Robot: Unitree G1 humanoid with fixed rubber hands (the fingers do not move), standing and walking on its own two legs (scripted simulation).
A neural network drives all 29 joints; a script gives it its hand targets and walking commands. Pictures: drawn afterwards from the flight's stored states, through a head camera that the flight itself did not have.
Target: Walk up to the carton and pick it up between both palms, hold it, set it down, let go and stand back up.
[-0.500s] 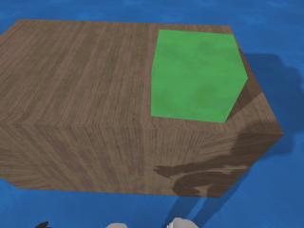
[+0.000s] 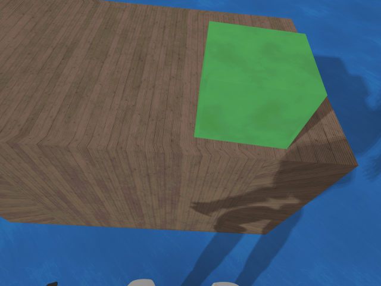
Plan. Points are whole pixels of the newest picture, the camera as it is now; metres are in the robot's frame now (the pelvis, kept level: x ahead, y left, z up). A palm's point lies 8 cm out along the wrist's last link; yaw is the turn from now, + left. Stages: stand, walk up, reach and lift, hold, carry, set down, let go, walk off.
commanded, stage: walk up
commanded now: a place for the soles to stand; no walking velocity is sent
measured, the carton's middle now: (248, 86) +0.57 -0.14 +0.07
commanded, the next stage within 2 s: none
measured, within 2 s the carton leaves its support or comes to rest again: neither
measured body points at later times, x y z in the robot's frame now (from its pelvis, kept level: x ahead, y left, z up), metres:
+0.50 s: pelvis +0.00 -0.01 +0.00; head +0.02 -0.01 +0.45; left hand +0.08 +0.31 -0.10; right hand +0.07 -0.33 -0.10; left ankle +0.00 +0.12 -0.72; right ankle +0.00 -0.12 -0.72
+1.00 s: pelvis +0.02 -0.10 +0.00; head +0.05 -0.08 +0.45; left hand +0.13 +0.21 -0.12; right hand +0.08 -0.44 -0.08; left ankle +0.00 +0.12 -0.72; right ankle +0.08 -0.24 -0.71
